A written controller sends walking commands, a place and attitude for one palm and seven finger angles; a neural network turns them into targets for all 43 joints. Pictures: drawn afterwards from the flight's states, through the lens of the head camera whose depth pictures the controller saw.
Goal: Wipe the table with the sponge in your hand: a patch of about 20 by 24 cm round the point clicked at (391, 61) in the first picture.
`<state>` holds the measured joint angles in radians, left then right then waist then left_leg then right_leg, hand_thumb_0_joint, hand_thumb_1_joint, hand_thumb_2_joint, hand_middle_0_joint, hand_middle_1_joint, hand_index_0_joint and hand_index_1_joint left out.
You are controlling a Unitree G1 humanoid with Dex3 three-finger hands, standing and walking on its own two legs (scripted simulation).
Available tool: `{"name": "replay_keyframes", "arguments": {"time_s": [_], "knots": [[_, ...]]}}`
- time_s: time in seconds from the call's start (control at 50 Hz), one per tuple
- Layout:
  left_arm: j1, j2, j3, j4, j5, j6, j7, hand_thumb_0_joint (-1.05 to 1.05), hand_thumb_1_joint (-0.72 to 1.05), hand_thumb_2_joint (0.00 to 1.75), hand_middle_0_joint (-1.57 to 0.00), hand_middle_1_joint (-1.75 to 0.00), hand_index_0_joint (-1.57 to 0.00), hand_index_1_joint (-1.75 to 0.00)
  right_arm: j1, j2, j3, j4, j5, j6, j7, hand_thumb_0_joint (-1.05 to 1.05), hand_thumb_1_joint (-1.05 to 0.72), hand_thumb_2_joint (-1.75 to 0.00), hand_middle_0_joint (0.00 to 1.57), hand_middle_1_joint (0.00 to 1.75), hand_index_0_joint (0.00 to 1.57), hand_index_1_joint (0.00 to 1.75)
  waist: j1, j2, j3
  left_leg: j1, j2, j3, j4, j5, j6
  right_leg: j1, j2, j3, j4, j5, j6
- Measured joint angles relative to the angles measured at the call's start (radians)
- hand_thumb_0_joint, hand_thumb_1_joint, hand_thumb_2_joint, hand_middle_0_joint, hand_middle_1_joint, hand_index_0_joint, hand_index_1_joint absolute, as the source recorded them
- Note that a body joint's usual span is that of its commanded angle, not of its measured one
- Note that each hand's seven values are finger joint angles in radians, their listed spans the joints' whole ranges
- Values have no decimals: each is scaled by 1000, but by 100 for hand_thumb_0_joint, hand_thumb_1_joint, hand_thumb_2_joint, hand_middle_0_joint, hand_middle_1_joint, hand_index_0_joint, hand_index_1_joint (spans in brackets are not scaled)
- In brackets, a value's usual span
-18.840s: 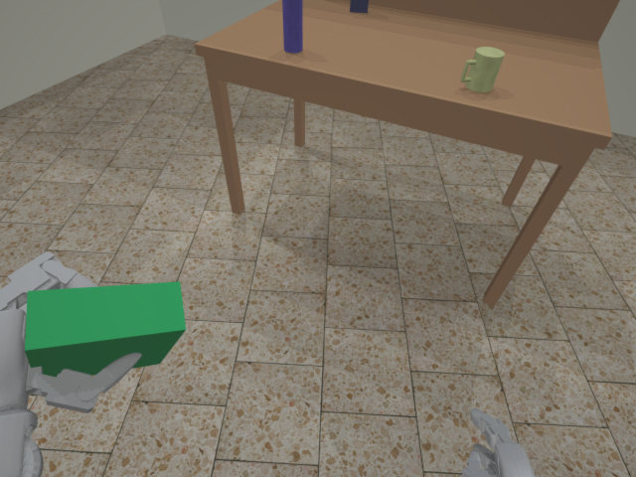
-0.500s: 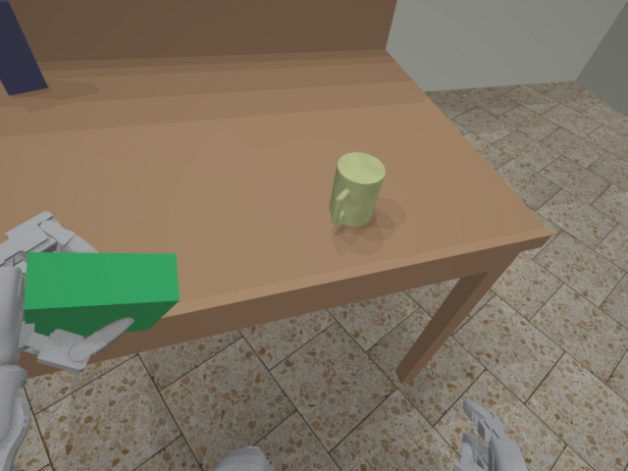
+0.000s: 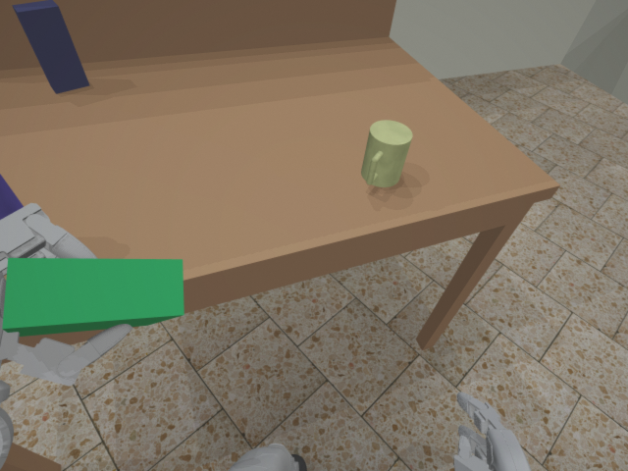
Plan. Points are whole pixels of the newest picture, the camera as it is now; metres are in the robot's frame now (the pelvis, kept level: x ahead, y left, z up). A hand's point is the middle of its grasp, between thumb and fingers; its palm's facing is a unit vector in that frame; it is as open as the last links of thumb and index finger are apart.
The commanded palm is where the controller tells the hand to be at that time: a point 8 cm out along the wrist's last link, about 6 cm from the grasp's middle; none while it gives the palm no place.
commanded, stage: come to a stop and stand still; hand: left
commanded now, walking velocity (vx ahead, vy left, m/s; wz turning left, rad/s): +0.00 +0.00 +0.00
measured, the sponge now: (117, 298) +0.22 +0.21 +0.17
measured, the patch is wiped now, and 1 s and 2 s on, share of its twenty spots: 0.00 0.00 0.00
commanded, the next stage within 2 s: look again from close up in 1.82 s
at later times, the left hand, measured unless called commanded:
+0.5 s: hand out of the picture +0.10 +0.31 +0.18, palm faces +0.35 -0.75 -0.56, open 9.1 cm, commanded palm +0.04 +0.34 +0.19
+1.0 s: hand out of the picture +0.04 +0.32 +0.19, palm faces +0.48 -0.70 -0.52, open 9.1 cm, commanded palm -0.01 +0.33 +0.19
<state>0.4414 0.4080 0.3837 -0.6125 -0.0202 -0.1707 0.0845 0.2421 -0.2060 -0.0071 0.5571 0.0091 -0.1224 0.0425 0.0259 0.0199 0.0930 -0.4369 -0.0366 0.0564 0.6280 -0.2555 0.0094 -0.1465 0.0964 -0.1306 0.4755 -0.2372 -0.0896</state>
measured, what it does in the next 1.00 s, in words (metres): walks backwards: left foot, then right foot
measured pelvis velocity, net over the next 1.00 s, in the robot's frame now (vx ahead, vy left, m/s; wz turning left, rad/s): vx -0.16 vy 0.04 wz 0.03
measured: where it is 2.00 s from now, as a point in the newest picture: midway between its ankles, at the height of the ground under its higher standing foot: outside the picture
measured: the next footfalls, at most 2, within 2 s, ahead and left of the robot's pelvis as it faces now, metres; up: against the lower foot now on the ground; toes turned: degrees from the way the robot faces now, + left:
left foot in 0.20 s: -0.03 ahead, +0.19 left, +0.00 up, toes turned -4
right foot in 0.44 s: -0.02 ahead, -0.01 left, +0.00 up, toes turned -5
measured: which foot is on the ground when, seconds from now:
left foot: up 0.00-0.18, down 0.20-0.44, up 0.46-0.64, down 0.66-0.96, up 0.98-1.00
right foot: down 0.00-0.22, up 0.24-0.42, down 0.44-0.66, up 0.68-0.94, down 0.96-1.00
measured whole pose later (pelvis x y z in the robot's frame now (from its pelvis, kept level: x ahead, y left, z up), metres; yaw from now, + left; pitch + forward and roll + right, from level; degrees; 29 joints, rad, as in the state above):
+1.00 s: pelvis -0.16 +0.04 -0.01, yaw +2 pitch -1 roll -1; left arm 0.46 0.45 0.48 -0.42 -0.05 -0.20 0.11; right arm 0.29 -0.19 0.00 0.59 0.02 -0.10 0.00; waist 0.01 0.08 0.02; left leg -0.40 0.05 -0.06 0.87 -0.43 0.02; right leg -0.30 0.02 -0.10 0.61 -0.29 -0.06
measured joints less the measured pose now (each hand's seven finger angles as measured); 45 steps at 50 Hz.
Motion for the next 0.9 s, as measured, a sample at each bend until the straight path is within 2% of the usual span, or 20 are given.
{"name": "replay_keyframes", "arguments": {"time_s": [0.04, 0.1, 0.14, 0.2, 0.22, 0.26, 0.3, 0.34, 0.38, 0.42, 0.44, 0.48, 0.56, 0.6, 0.64, 0.66, 0.68, 0.72, 0.8, 0.9], "knots": [[-47, 20, -2, 28, -6, -10, -1, 0, -40, 102, -82, -138, -82, -139, -13, -14, -8, 34, 13, 20, -11, 2, -90, -90, 20, 30, 20, 30, -2, 21, 9, -73, -10, -42, 312, -119, -22, 0, -2, -23, 15, -5, 10], [-78, 7, 37, 102, -15, -27, 2, 0, -40, 102, -82, -138, -82, -139, -29, 14, 0, 64, 28, 46, -12, 2, -90, -90, 20, 30, 20, 30, 25, -57, -31, -91, -9, -100, 578, -133, -22, -68, -40, 27, 74, -23, 19], [-77, -20, 46, 156, -10, -13, 21, 0, -40, 102, -82, -139, -82, -139, -33, 27, 10, 47, 19, 49, -20, 2, -90, -90, 20, 30, 20, 30, 11, -98, -59, -25, 26, -126, 520, -120, -14, -119, -65, 57, 104, -18, 28], [-89, -62, 3, 179, 3, 17, 41, 0, -40, 102, -82, -139, -82, -139, -32, 14, 7, 16, 8, 14, -37, 2, -90, -90, 20, 30, 20, 30, -23, -115, -70, 141, 73, -131, 186, -66, 1, -205, -108, 68, 190, -33, 61], [-89, -72, -16, 165, 4, 22, 42, 0, -40, 102, -82, -139, -82, -140, -37, 8, 0, 10, 4, -1, -43, 2, -90, -90, 20, 30, 20, 30, -31, -119, -62, 205, 70, -119, 64, -148, -32, -236, -125, 75, 233, -45, 72], [-71, -52, -22, 131, 8, 26, 39, 0, -40, 102, -82, -139, -82, -140, -66, 45, -7, 29, -2, -17, -48, 2, -90, -90, 20, 30, 20, 30, -6, -207, -8, 265, 3, -45, -18, -162, -51, -271, -177, 143, 328, -59, 58], [-17, -27, -9, 98, 8, 20, 27, 0, -40, 102, -82, -139, -82, -139, -62, 73, -4, 21, -11, -32, -40, 2, -91, -90, 20, 29, 20, 30, -9, -209, 6, 275, 0, -13, -37, -86, -33, -288, -143, 133, 430, -180, 60], [2, 8, -4, 76, 16, 7, 3, 0, -40, 102, -82, -139, -82, -139, -32, 84, -10, 6, -17, -43, -23, 2, -91, -90, 20, 29, 20, 30, -51, -152, 9, 243, 19, -55, -31, -63, -26, -283, -85, 99, 459, -208, 55], [1, 45, 12, 54, 14, -13, -14, 0, -40, 102, -82, -139, -82, -139, 3, 73, -7, -7, -3, -32, -3, 1, -90, -90, 20, 29, 20, 30, -68, -92, 14, 196, 32, -100, -8, -54, -24, -250, -50, 67, 380, -155, 47], [17, 87, 60, 32, -5, -40, -24, 0, -40, 102, -82, -138, -82, -139, 34, 54, 3, -15, 7, -17, 6, 1, -90, -90, 20, 30, 20, 30, -60, -50, 7, 132, 39, -117, 69, -78, -21, -184, -37, 34, 232, -92, 36], [26, 105, 91, 28, -15, -52, -26, 0, -40, 102, -82, -138, -82, -139, 41, 42, 4, -16, 12, -8, 10, 1, -90, -90, 20, 30, 20, 30, -52, -29, 8, 90, 49, -116, 140, -115, -4, -168, -30, 18, 186, -53, 1], [15, 111, 125, 50, -31, -65, -33, 0, -40, 102, -82, -138, -82, -139, 24, 22, -3, 12, 21, 17, 4, 1, -90, -90, 20, 30, 20, 30, -54, 24, 42, 1, 58, -135, 395, -200, 12, -185, -6, -18, 237, -61, -29], [-23, 50, 108, 120, -32, -34, -38, 0, -41, 102, -83, -138, -82, -139, 22, 24, -11, 84, 14, 60, 1, 2, -90, -90, 20, 30, 20, 30, -17, -14, 11, -111, 41, -99, 722, -164, 13, -227, -16, -16, 275, -77, -33], [-32, 3, 83, 123, -25, -10, -28, 0, -41, 102, -83, -138, -82, -139, 28, 30, -3, 84, 9, 62, -11, 2, -90, -90, 20, 30, 20, 30, 4, -68, -12, -77, 58, -71, 633, -173, 26, -255, -35, 4, 273, -63, -34], [-36, -38, 37, 97, -19, 10, -9, 0, -41, 102, -83, -138, -83, -139, 40, 25, 5, 65, 2, 38, -26, 2, -90, -90, 20, 30, 20, 30, 10, -108, -32, 27, 70, -57, 372, -168, 39, -286, -61, 6, 288, -66, -26], [-35, -55, 11, 75, -17, 16, 0, 0, -41, 102, -83, -138, -83, -139, 45, 13, 6, 48, 0, 17, -34, 2, -90, -90, 20, 30, 20, 30, 10, -112, -39, 94, 71, -58, 224, -182, 26, -311, -69, 5, 321, -92, -20], [-41, -59, -5, 60, -16, 17, 9, 0, -41, 102, -83, -138, -83, -139, 30, 15, 5, 46, -4, -2, -43, 2, -90, -90, 20, 30, 20, 30, 15, -142, -24, 122, 50, -38, 178, -215, -4, -333, -85, 32, 381, -149, -11], [-48, -57, -24, 54, -6, 16, 23, 0, -41, 102, -83, -138, -83, -139, -6, 30, 2, 46, -7, -28, -47, 2, -90, -90, 20, 30, 20, 30, 24, -181, 10, 155, 21, 6, 164, -193, -14, -374, -79, 96, 565, -230, 13], [-67, 10, -20, 59, 7, 0, 6, 0, -41, 102, -83, -138, -83, -138, -12, 61, 4, 37, -5, -48, -28, 2, -91, -90, 20, 29, 20, 30, -41, -125, -1, 171, 24, -51, 82, -103, -4, -415, -33, 112, 758, -186, 44], [5, 61, 86, 75, -30, -50, 16, 0, -41, 102, -83, -138, -83, -138, 26, 53, 16, 20, -1, -11, -19, 2, -90, -90, 20, 30, 20, 30, -43, 0, -58, 167, 84, -95, -37, -36, -10, -312, -56, 66, 437, -154, 48]]}}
